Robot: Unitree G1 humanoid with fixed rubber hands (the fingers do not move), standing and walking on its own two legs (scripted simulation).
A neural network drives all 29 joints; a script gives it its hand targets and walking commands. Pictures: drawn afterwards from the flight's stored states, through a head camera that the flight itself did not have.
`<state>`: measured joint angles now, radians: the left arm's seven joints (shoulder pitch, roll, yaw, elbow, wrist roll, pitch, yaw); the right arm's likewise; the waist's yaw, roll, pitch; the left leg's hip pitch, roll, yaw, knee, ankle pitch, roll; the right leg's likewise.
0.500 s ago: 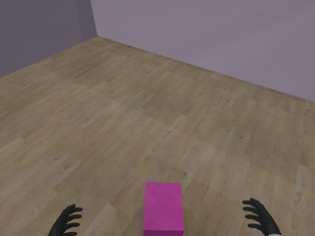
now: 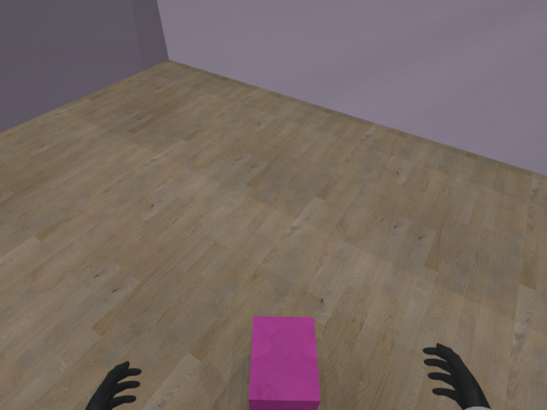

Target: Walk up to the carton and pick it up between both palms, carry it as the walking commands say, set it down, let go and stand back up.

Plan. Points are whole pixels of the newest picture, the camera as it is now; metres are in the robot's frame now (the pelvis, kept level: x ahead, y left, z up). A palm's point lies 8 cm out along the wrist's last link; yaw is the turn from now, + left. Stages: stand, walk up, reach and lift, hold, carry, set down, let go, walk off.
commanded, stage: stand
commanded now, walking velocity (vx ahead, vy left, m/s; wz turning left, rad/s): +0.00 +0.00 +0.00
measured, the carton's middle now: (283, 363) +0.43 -0.04 -0.68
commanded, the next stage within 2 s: none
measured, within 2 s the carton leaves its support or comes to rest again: neither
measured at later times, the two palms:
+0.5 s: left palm out of the picture +0.12 +0.25 -0.07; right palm out of the picture +0.13 -0.28 -0.04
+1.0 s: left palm out of the picture +0.12 +0.25 -0.07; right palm out of the picture +0.12 -0.28 -0.05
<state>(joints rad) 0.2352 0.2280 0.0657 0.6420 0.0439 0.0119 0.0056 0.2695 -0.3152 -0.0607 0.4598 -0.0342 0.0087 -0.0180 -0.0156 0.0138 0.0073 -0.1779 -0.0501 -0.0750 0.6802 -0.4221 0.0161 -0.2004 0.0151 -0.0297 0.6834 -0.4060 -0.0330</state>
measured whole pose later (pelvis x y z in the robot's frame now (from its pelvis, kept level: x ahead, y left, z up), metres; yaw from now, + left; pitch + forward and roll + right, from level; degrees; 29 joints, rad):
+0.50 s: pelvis -0.02 +0.00 +0.00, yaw +0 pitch -6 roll +0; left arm 0.24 0.23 0.07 0.67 0.04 -0.01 0.00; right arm 0.27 -0.32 -0.05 0.47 -0.03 -0.01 -0.02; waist -0.02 0.01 0.01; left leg -0.18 -0.05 -0.07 0.68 -0.39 0.02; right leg -0.20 0.01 -0.03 0.68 -0.38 -0.03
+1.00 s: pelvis -0.02 +0.00 +0.00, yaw +0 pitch -6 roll +0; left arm 0.21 0.23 0.07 0.67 0.04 -0.01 0.00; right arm 0.27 -0.33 -0.05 0.48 -0.03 -0.02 -0.02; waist -0.02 0.01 0.05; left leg -0.18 -0.05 -0.07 0.68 -0.39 0.01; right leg -0.20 0.01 -0.03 0.68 -0.37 -0.03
